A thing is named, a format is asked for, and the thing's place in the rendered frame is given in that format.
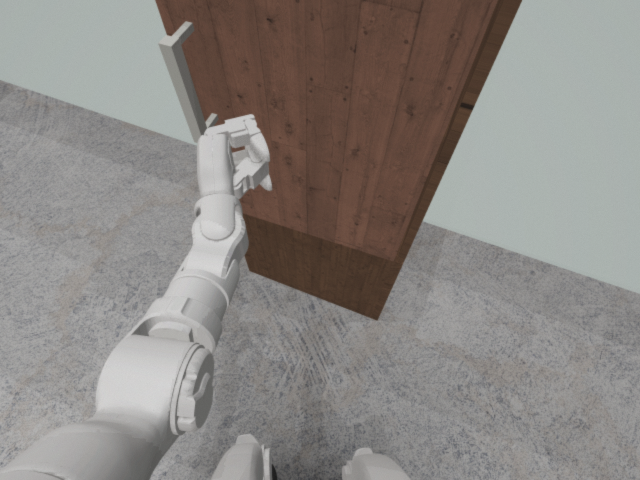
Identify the right robot shin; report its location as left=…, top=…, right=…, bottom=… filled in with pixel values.
left=353, top=448, right=373, bottom=458

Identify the robot left forearm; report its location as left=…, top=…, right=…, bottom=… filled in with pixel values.
left=96, top=194, right=249, bottom=410

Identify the left robot upper arm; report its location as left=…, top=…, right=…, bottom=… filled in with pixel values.
left=0, top=335, right=214, bottom=480

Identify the right robot thigh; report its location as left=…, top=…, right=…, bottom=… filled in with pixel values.
left=342, top=454, right=411, bottom=480

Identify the handle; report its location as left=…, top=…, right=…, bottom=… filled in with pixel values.
left=158, top=21, right=219, bottom=143

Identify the cupboard door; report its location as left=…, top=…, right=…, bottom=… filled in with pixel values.
left=155, top=0, right=498, bottom=262

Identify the robot left hand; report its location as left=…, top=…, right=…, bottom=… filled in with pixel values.
left=197, top=114, right=272, bottom=199

